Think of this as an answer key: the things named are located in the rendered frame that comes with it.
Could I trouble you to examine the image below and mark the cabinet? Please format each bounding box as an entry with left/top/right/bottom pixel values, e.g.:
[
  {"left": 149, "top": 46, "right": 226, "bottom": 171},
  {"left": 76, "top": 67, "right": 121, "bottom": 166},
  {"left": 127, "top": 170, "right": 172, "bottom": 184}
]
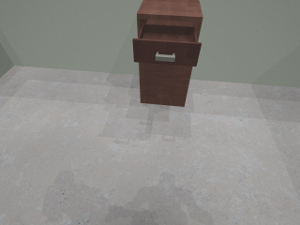
[{"left": 137, "top": 0, "right": 203, "bottom": 107}]

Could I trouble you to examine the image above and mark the drawer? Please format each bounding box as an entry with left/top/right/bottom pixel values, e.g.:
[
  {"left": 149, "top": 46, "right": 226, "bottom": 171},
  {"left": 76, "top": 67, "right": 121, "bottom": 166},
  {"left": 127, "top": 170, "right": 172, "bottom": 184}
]
[{"left": 132, "top": 23, "right": 202, "bottom": 67}]

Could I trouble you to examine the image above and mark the handle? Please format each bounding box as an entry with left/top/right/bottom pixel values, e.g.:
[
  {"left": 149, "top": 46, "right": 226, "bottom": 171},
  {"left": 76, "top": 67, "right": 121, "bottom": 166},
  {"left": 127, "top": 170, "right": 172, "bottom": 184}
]
[{"left": 155, "top": 52, "right": 175, "bottom": 62}]

